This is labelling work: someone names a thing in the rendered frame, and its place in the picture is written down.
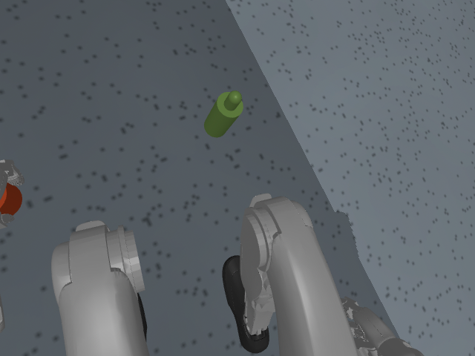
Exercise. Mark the right robot hand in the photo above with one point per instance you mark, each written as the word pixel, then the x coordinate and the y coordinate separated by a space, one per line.
pixel 369 331

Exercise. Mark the right robot foot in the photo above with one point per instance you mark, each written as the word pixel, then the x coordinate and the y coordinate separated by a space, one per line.
pixel 235 294

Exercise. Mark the right robot arm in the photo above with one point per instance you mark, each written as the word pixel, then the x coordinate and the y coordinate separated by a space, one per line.
pixel 397 347

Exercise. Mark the left robot hand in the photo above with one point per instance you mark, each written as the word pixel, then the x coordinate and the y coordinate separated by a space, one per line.
pixel 9 173

